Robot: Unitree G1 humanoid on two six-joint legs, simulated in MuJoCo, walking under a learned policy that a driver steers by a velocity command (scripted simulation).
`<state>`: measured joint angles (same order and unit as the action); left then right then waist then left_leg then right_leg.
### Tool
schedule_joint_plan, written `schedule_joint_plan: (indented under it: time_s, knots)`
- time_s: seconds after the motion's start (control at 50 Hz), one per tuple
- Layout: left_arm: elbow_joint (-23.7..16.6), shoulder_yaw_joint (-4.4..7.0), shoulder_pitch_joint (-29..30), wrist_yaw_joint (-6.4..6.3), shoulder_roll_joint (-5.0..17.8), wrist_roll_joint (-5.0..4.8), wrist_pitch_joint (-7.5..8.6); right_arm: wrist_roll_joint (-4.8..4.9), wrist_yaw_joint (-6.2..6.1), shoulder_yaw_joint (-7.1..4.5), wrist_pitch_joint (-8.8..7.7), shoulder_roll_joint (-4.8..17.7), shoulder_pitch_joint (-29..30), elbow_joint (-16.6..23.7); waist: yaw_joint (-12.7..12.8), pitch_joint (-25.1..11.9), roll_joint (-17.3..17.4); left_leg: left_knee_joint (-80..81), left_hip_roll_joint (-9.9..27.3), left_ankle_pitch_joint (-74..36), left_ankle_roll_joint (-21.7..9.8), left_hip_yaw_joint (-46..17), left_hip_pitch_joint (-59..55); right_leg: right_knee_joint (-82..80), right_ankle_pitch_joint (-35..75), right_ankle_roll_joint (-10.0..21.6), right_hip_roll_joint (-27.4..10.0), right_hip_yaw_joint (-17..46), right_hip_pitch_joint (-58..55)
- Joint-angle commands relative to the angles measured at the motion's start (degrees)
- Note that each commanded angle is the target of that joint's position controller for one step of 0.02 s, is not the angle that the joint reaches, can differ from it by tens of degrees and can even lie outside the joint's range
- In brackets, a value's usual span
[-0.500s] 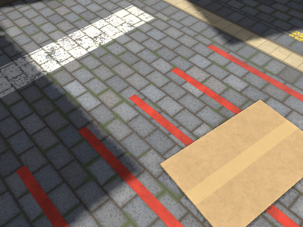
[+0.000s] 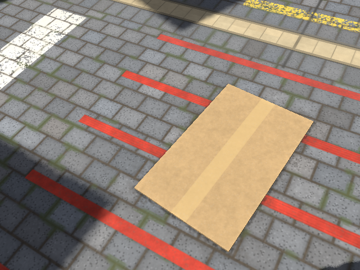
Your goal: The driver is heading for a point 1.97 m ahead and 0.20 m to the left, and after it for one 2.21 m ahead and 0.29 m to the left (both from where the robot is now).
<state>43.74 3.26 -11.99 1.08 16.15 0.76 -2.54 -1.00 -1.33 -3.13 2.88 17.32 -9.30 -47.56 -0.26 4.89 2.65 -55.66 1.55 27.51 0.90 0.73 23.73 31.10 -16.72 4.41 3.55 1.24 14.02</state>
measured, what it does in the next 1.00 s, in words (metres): steps on the spot: left foot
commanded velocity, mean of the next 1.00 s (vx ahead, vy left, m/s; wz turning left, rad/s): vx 0.04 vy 0.00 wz -0.20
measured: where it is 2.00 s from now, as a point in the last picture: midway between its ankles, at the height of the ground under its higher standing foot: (209, 245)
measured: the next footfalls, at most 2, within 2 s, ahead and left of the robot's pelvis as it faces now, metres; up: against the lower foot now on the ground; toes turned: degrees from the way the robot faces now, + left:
left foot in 0.40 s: +0.06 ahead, +0.11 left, +0.00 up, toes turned -11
right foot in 1.56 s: +0.43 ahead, -0.11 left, +0.00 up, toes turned -15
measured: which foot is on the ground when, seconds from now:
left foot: up 0.00-0.38, down 0.40-1.00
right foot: down 0.00-1.00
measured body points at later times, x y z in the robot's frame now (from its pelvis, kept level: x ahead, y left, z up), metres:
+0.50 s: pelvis +0.01 +0.02 +0.01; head +0.04 +0.04 +0.46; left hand +0.14 +0.27 -0.13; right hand +0.08 -0.26 -0.11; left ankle +0.02 +0.12 -0.74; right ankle -0.02 -0.08 -0.72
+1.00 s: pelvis +0.03 +0.01 +0.01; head +0.03 +0.01 +0.46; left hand +0.06 +0.28 -0.14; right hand +0.04 -0.26 -0.13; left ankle +0.03 +0.11 -0.71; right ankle -0.04 -0.10 -0.73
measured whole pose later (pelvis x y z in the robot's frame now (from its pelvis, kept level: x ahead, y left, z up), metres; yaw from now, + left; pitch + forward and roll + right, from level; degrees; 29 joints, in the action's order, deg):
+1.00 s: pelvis +0.03 +0.01 +0.01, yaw -9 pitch -1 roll +0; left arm 62.0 2.2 -19.0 -1.1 14.2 1.7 -0.1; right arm -1.7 0.4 -1.7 0.0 14.9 -13.6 -58.1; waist 1.2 0.1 -0.2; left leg -40.9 -1.1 25.7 -4.1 1.3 16.3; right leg 24.1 -17.7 2.9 2.4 5.3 5.7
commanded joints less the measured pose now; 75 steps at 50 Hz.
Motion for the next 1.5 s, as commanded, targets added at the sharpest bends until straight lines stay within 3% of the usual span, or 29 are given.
schedule_joint_plan:
  time_s: [0.02, 0.1, 0.26, 0.34, 0.38, 0.4, 0.42, 0.44, 0.48, 0.54, 0.62, 0.66, 0.68, 0.72, 0.78, 0.82, 0.86, 0.92, 0.96, 1.04, 1.08, 1.1, 1.12, 1.14, 1.18, 1.24, 1.3, 1.42, 1.5]
  knots:
    - [-3.7, 2.44, 1.3, -1.03, 9.1, -0.22, 0.32, -0.59, 0.42, -1.43, -0.83, 6.0, -0.5, 2.9, -0.4, -3.9, -9.7, -5.7, 0.3, -5.1, -0.1, -3.0, 7.5, -13.1, 26.7, 7.9, -13.2, 16.8, -6.9]
    - [-2.6, 2.85, -2.6, -0.71, 10.0, -0.51, 0.52, -0.14, 0.92, -1.08, -0.32, 4.4, 0.6, 3.4, 0.9, -6.2, -7.9, -2.4, -0.9, -6.6, 1.2, -3.1, 8.2, -12.1, 27.1, 8.4, -12.7, 18.0, -10.1]
    - [-1.3, 2.23, -4.5, -1.36, 9.6, 0.85, 0.35, 0.39, 0.27, -0.44, -0.41, 3.7, 3.1, 3.7, 2.9, -6.0, -9.1, 9.2, -2.0, -4.9, 0.5, -2.8, 1.7, -11.5, 22.8, 9.0, -13.1, 21.3, -7.7]
    - [-0.2, 1.53, -2.4, -1.53, 9.3, 0.91, 0.34, 1.01, -0.30, -0.16, -0.73, 3.4, 0.9, 2.7, 1.7, -5.9, -9.2, 18.8, -3.3, -4.7, -1.0, -2.1, -7.0, -10.1, 26.1, 7.6, -12.6, 22.7, -4.7]
    - [0.4, 0.81, -0.4, -1.81, 8.3, 0.21, 0.33, 0.84, -0.73, 0.23, -1.25, 2.2, -2.9, 0.9, -1.1, -5.8, -7.7, 34.0, -3.1, -13.9, -2.0, -1.8, -16.1, -7.8, 23.9, 4.6, -10.5, 21.9, -1.6]
    - [0.6, 0.20, -1.3, -1.84, 6.8, 0.08, 0.70, 0.17, -1.18, 0.18, -1.90, 3.3, -3.4, 0.6, -0.7, -6.4, -4.9, 39.5, 1.0, -19.2, -2.6, -5.9, -21.7, -6.4, 17.6, 1.7, -8.6, 21.1, 1.8]
    - [0.7, -0.76, -4.2, -1.71, 3.3, 0.10, 1.17, -0.94, -1.57, 0.12, -2.61, 6.4, -3.1, 1.2, 1.2, -8.5, 5.0, 42.9, 12.8, -24.5, -4.8, -18.2, -25.9, 1.4, 4.0, -0.9, -3.5, 15.0, 4.9]
    - [1.4, -0.22, -4.4, -2.18, 5.3, -0.64, 0.68, -0.57, -1.07, 0.23, -2.59, 8.0, 0.6, 1.4, 2.1, -6.1, 7.8, 41.2, 18.5, -34.5, -11.8, -22.7, -16.9, 3.1, -10.4, -1.5, 2.4, 7.7, 4.1]
    - [3.6, 0.18, -3.2, -2.28, 6.4, -0.13, 0.11, 0.13, -0.27, 1.65, -3.39, 3.4, 2.4, 1.0, 1.6, -4.6, 4.9, 40.5, 15.4, -35.9, -13.8, -18.6, -13.9, 9.6, -11.7, -2.2, 0.4, 6.9, 1.0]
    - [5.7, -0.34, -3.0, -1.76, 4.4, 0.07, -0.03, -0.01, -0.55, 2.04, -3.54, 3.7, 2.0, -1.0, 1.9, -4.7, 6.6, 37.7, 9.7, -41.0, -10.5, -12.0, -16.3, 6.8, -7.9, -3.7, -0.5, 4.4, 0.1]
    - [9.3, -1.25, -3.0, -2.55, 2.8, -0.43, 0.27, 0.36, -0.47, 1.85, -3.01, 4.6, 0.3, -3.8, 2.0, -5.9, 4.6, 34.8, 7.5, -40.1, -7.7, -10.5, -17.2, -10.0, 5.7, -4.3, -1.8, 2.1, -7.0]
    - [10.3, -0.99, -2.1, -2.85, 5.5, 0.58, 0.87, 0.48, -0.17, 1.73, -3.17, 4.2, -0.9, -4.4, 0.8, -6.2, 1.9, 35.2, 5.7, -29.6, -4.5, -10.5, -13.5, -11.6, 15.0, -3.9, -6.5, 7.4, -12.0]
    - [11.4, -0.64, -0.8, -2.69, 7.1, 0.13, 0.98, 0.87, 0.16, 1.54, -3.12, 3.7, -2.6, -5.1, -1.3, -4.1, -2.7, 37.4, 3.1, -25.2, -3.9, -8.4, -13.6, -8.9, 16.8, -3.0, -7.2, 7.6, -8.9]
    - [12.8, -1.35, -1.0, -2.32, 4.4, -0.02, 1.51, 0.70, -0.17, 1.47, -2.70, 3.1, -0.8, -6.6, 0.7, -2.8, -3.3, 36.1, 2.5, -22.9, -3.2, -7.1, -17.0, -10.9, 13.0, -2.6, -7.0, 8.0, -4.9]
    - [14.8, -1.67, -1.0, -2.89, 4.5, 0.05, 2.00, 0.46, -0.07, 1.35, -2.49, 2.6, -1.1, -8.0, 0.1, -3.2, -4.8, 35.4, 2.9, -24.7, -3.5, -7.0, -17.9, -12.0, 13.6, -2.2, -7.2, 8.3, -4.7]
    - [15.8, -1.44, -1.9, -2.94, 5.1, 0.23, 1.92, 0.27, 0.08, 1.06, -2.29, 2.9, -2.1, -9.2, 0.2, -3.8, -4.8, 34.0, 0.8, -10.8, -4.1, -5.7, -16.9, -12.2, -1.1, -0.7, -6.0, 8.3, -4.2]
    - [15.9, -0.64, -3.4, -2.74, 6.7, 0.59, 1.37, -0.27, 0.50, 0.67, -1.84, 3.0, -1.2, -8.9, 1.0, 0.3, -5.9, 30.2, -1.6, 5.8, -5.5, -4.9, -9.4, -13.4, -22.7, 2.6, -6.3, 11.8, -0.7]
    - [17.3, 0.50, -9.0, -2.68, 8.8, 0.71, 1.80, -1.01, 1.21, 1.46, -2.96, -0.5, 2.8, -6.3, 3.6, 5.9, -13.0, 16.7, -3.7, -0.8, -4.9, 1.5, 3.2, -22.7, -32.7, 9.0, -17.1, 27.7, -3.9]
    - [17.1, 0.72, -9.2, -2.44, 8.2, 1.22, 2.72, -0.93, 1.56, 0.84, -4.14, 1.6, 4.8, -4.9, 3.9, 5.3, -11.2, 10.8, -1.1, -0.5, -5.2, -0.6, 7.1, -24.3, -25.3, 10.7, -19.5, 29.7, -6.2]
    - [16.5, 1.10, -6.2, -1.91, 7.1, 0.53, 4.12, -0.07, 2.51, 0.54, -5.86, 1.0, 0.9, -5.2, 0.5, 2.2, -10.8, 21.0, -1.7, -5.5, -5.5, 2.2, -4.3, -20.5, -11.2, 7.5, -14.6, 18.4, -3.5]
    - [15.5, 1.00, -3.4, -1.88, 6.2, 0.10, 4.19, 0.29, 2.06, 0.09, -6.04, 0.3, -10.0, -9.3, -4.6, 0.4, -7.6, 31.0, -5.0, -12.4, -5.1, 4.9, -23.5, -13.2, -7.0, 5.2, -10.6, 12.8, 7.7]
    - [14.5, 0.47, -2.4, -1.75, 4.5, 0.35, 4.79, -0.14, 1.34, -0.79, -6.42, 2.9, -16.6, -11.2, -7.3, -1.8, -1.2, 35.0, -0.2, -8.3, -5.6, -2.7, -33.4, -2.6, -4.6, 3.3, -6.9, 8.2, 14.9]
    - [11.8, -0.92, -1.4, -1.17, -0.5, -0.11, 5.54, -0.65, 0.80, -2.23, -6.79, 9.6, -24.2, -12.2, -9.1, -6.7, 14.6, 46.6, 15.9, 11.3, -9.8, -28.8, -39.6, 17.4, -11.2, 0.4, 0.3, -0.6, 23.4]
    - [11.4, 0.32, -0.2, -1.01, 4.3, 1.18, 5.47, -0.38, 0.95, -2.12, -6.22, 9.3, -23.7, -13.4, -6.8, -2.7, 9.9, 49.3, 20.6, 17.4, -13.1, -38.5, -32.6, 27.6, -14.6, 1.0, -0.1, 1.6, 27.5]
    - [12.3, 0.01, -0.5, 0.19, 2.8, 1.19, 5.92, -0.32, 1.50, -0.73, -6.85, 3.9, -13.0, -9.7, -1.4, 4.4, 0.9, 49.0, 16.2, 9.5, -12.5, -28.6, -24.1, 31.7, -4.1, 1.9, -6.0, 3.0, 28.0]
    - [13.2, -0.13, -1.0, 1.02, 1.7, 1.85, 5.76, -0.10, 1.27, 0.35, -8.31, 1.1, -13.1, -10.0, 0.1, 1.8, 1.4, 48.5, 10.5, -15.2, -10.8, -15.7, -24.3, 29.7, 3.2, -0.4, -7.5, -0.2, 24.4]
    - [11.4, -0.24, 3.3, 1.13, 0.9, 1.62, 5.02, 0.14, 1.05, 0.82, -8.80, 0.6, -18.8, -12.5, -0.5, 0.8, 1.8, 46.5, 9.8, -33.6, -11.5, -10.2, -27.3, 27.7, 5.0, -2.1, -7.1, -3.0, 27.3]
    - [5.5, -1.73, 16.6, 1.32, -1.6, 0.67, 5.04, -0.10, 0.72, 1.55, -8.82, 0.2, -20.6, -13.4, -2.3, 3.2, 2.9, 47.2, 8.2, -44.0, -11.3, -4.7, -23.1, 8.8, 11.9, -2.0, -4.6, -7.6, 21.2]
    - [5.4, -0.96, 12.3, 0.28, 0.6, 0.53, 5.27, 0.07, 0.49, 1.35, -9.07, 1.7, -18.6, -13.6, 1.4, 0.4, 3.1, 40.7, 10.4, -62.4, -10.0, -3.2, -26.4, 3.2, 10.2, 2.0, -1.9, -8.1, 10.5]
Velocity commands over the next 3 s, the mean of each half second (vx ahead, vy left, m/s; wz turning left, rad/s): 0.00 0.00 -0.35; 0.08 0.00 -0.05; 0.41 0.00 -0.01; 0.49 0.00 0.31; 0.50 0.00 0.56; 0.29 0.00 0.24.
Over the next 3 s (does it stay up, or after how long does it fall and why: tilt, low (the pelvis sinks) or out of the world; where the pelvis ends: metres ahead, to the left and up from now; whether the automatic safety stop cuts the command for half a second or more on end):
stays up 0.99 0.00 0.02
